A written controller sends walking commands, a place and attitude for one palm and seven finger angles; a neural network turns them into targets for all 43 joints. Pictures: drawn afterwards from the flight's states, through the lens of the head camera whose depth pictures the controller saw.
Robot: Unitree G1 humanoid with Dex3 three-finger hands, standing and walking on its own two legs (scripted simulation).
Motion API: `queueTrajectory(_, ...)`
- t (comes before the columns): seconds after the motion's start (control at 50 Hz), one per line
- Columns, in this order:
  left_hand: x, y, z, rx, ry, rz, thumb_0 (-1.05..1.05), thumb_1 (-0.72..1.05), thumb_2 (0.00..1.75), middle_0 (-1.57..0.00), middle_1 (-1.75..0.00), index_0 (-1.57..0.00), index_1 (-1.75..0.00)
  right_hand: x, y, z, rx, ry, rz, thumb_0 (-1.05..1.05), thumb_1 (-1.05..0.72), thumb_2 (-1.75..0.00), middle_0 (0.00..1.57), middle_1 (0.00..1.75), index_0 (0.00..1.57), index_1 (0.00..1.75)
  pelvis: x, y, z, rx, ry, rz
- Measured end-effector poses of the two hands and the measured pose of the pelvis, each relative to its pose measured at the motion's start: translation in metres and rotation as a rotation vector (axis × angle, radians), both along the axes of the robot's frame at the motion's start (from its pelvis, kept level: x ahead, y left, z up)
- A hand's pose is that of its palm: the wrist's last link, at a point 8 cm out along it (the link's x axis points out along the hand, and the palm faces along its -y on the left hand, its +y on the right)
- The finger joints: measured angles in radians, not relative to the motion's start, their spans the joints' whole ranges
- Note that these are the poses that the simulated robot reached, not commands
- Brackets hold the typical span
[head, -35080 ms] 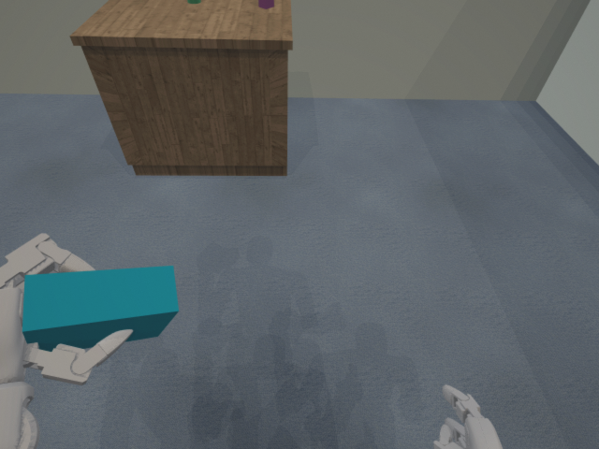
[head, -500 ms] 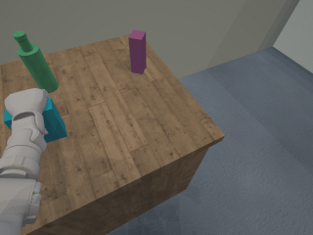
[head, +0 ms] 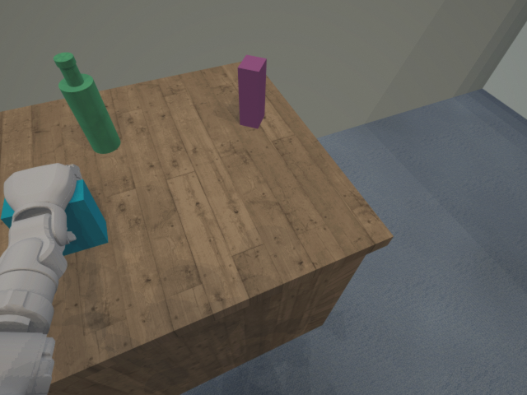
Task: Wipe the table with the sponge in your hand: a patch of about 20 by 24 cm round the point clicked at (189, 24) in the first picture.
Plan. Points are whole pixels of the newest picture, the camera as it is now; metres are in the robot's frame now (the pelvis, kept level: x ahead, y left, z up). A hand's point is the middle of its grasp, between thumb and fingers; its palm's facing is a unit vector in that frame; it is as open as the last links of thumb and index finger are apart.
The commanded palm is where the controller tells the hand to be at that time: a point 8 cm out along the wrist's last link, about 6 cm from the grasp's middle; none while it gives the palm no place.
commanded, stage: wipe back along the first lane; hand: left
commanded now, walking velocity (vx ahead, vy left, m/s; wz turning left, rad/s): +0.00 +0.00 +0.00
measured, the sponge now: (66, 228) +0.37 +0.36 +0.00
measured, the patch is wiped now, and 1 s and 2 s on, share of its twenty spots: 1.00 1.00 1.00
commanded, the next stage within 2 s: lift the sponge slowly off the table in 1.32 s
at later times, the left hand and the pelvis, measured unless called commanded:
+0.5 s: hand (69, 228) +0.34 +0.33 +0.04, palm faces -0.06 -0.01 -1.00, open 9.1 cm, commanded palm +0.30 +0.30 +0.07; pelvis +0.00 +0.00 +0.00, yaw +1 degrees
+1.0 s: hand (75, 262) +0.29 +0.29 +0.04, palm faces -0.03 -0.04 -1.00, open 9.1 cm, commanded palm +0.24 +0.27 +0.07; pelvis +0.00 -0.02 +0.01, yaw +1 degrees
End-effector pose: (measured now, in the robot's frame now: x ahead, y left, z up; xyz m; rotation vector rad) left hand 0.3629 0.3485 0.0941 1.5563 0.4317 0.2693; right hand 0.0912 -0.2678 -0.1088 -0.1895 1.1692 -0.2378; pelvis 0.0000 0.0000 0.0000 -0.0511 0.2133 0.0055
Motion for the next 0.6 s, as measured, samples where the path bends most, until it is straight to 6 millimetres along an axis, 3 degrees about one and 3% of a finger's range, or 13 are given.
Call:
queueTrajectory(0.24, -0.016, -0.013, 0.0, 0.001, -0.021, 0.011, -0.01, -0.44, 1.12, -0.81, -1.44, -0.82, -1.47, 0.013, 0.02, -0.001, 0.05, -0.054, 0.022, 0.01, -0.91, -0.9, 0.2, 0.3, 0.2, 0.3, -0.004, 0.005, 0.001, 0.004, -0.027, 0.002)
queueTrajectory(0.6, -0.046, -0.039, 0.0, -0.005, -0.054, 0.013, -0.01, -0.43, 1.11, -0.8, -1.45, -0.81, -1.47, 0.062, 0.029, 0.011, 0.076, -0.178, 0.094, 0.01, -0.91, -0.9, 0.2, 0.3, 0.2, 0.3, -0.001, 0.0, 0.003, 0.013, -0.07, 0.013)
